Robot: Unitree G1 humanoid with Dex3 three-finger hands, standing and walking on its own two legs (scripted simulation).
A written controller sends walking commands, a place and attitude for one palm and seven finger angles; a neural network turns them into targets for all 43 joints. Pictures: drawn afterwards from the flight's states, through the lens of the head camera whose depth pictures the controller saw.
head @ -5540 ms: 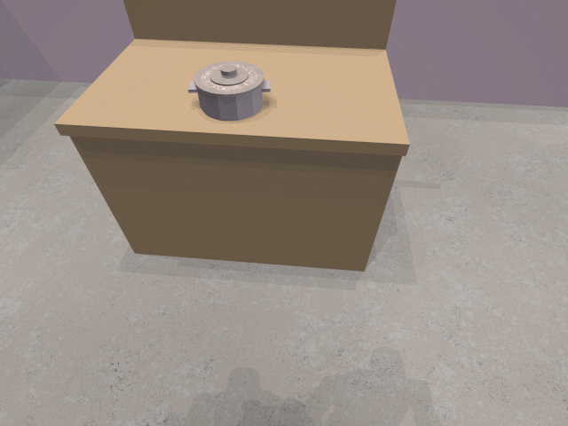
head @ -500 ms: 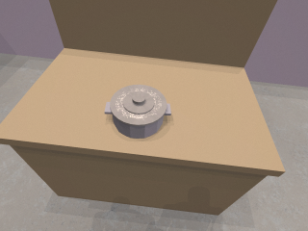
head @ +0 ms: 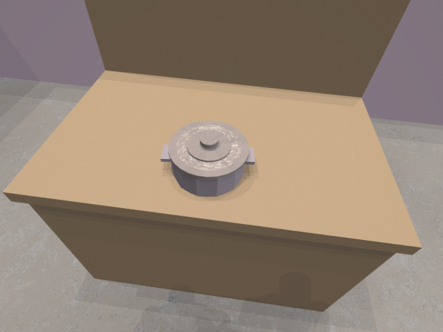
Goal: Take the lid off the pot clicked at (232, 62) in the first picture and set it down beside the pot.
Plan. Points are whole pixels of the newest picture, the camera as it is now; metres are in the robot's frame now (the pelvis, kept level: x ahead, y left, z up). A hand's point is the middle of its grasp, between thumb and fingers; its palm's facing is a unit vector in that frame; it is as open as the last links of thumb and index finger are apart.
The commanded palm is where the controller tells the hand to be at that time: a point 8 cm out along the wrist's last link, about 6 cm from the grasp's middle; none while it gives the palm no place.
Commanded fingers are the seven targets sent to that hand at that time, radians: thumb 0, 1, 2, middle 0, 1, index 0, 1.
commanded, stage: lift the closed hand beside the body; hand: left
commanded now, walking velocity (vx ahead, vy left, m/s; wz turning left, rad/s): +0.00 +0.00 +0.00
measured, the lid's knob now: (209, 140) +0.54 +0.08 +0.02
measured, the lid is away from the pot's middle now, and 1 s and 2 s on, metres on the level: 0.00 0.00 0.00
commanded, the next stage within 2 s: raise the hand higher, near the body in 0.52 s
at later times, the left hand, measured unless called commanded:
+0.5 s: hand out of the picture +0.10 +0.17 -0.05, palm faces +0.27 -0.91 -0.30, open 3.1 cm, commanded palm +0.06 +0.22 -0.02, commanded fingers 0.00 0.90 0.90 -1.30 -1.50 -1.30 -1.50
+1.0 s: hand (113, 318) +0.14 +0.18 +0.01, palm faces +0.27 -0.88 -0.39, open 3.1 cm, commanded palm +0.09 +0.22 +0.05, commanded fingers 0.00 0.90 0.90 -1.30 -1.50 -1.30 -1.50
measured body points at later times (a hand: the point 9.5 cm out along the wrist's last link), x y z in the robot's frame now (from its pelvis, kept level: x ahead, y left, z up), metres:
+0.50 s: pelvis -0.02 -0.05 -0.01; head -0.01 -0.05 +0.44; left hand +0.08 +0.22 -0.03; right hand +0.20 -0.26 -0.06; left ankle -0.03 +0.06 -0.74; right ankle +0.00 -0.16 -0.74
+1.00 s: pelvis +0.01 -0.05 +0.00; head +0.01 -0.07 +0.45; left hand +0.12 +0.23 +0.04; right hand +0.20 -0.28 -0.08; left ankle -0.03 +0.06 -0.74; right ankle +0.00 -0.16 -0.74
